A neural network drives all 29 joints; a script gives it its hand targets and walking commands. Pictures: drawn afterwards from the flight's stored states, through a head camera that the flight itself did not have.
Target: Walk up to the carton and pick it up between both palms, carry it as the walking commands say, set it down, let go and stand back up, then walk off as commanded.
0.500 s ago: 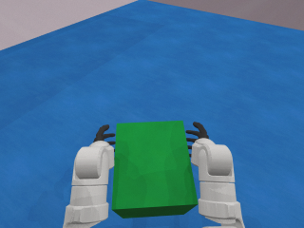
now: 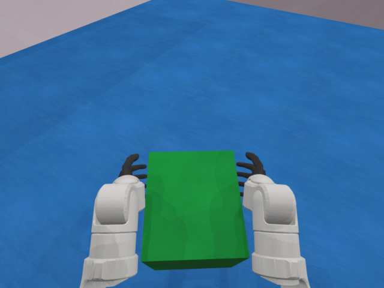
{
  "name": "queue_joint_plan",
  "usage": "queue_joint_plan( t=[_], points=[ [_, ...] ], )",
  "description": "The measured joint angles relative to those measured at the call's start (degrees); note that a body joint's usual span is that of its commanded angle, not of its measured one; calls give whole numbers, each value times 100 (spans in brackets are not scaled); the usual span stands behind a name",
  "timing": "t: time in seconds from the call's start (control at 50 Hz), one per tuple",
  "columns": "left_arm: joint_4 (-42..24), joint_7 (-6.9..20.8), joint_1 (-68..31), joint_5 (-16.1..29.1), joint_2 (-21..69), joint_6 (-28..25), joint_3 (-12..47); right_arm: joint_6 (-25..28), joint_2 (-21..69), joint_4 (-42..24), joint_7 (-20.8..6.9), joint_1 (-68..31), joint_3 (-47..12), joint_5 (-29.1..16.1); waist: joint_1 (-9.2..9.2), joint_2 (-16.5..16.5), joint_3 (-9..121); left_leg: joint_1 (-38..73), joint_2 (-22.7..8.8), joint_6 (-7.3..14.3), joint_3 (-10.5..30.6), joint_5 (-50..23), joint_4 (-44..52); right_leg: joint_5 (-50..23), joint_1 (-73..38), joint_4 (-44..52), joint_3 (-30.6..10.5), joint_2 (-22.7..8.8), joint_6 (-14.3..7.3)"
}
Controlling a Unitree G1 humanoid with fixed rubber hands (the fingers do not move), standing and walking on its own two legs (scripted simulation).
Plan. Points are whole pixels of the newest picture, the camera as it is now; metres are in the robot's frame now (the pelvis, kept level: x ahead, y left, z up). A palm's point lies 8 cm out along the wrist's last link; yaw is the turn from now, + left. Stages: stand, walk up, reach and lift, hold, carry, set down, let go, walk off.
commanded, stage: carry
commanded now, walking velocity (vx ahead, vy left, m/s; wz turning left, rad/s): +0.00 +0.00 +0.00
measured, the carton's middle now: (192, 213) +0.29 +0.00 -0.01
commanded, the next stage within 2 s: none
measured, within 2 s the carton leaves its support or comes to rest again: neither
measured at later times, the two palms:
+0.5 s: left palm (132, 189) +0.30 +0.12 +0.07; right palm (261, 189) +0.30 -0.14 +0.08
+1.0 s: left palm (130, 195) +0.29 +0.12 +0.07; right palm (262, 193) +0.30 -0.14 +0.07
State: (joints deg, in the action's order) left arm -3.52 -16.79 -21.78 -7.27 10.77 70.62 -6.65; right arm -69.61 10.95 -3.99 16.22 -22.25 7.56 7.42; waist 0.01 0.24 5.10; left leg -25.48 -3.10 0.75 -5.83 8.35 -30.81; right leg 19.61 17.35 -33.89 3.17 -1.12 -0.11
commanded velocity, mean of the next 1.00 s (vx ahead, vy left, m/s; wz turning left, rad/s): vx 0.00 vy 0.00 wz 0.00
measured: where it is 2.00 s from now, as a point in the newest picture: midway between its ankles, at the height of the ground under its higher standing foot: outside the picture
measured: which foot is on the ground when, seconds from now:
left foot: down 0.00-1.00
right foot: down 0.00-1.00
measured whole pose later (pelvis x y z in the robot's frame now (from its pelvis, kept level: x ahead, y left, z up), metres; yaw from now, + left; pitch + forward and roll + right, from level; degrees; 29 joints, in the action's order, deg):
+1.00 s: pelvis +0.01 -0.01 +0.00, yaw +0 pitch +2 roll +0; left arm 0.0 -6.9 -12.9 -9.0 8.3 56.2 -5.7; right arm -55.2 8.5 1.1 7.2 -14.1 4.9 8.7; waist 0.1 0.0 6.7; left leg -23.4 -3.7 -0.3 -5.7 9.0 -30.3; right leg 20.4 15.4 -33.4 3.3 -0.5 -1.0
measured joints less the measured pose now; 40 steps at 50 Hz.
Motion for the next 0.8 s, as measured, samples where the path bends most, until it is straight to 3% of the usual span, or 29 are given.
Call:
queue_joint_plan(
  t=[0.24,0.4,0.5,0.8],
  points=[
    [243,144,-25,-118,9,-173,-73,173,8,243,-142,-20,42,133,3,-3,13,62,-33,-51,10,7,28,18,-54,16,8,35,-48],
    [618,666,69,-375,-25,-672,-214,659,-25,626,-665,69,146,371,21,-4,43,88,-54,-80,11,21,30,36,-75,15,7,56,-74],
    [467,827,344,-327,-114,-941,-89,927,-112,505,-817,326,-3,284,29,-5,27,110,-54,-88,17,40,21,60,-100,7,13,57,-85],
    [350,983,829,-184,-237,-1344,77,1341,-231,473,-914,770,-238,148,-2,-24,112,190,-50,-102,17,71,30,92,-183,20,17,52,-90]
  ],
)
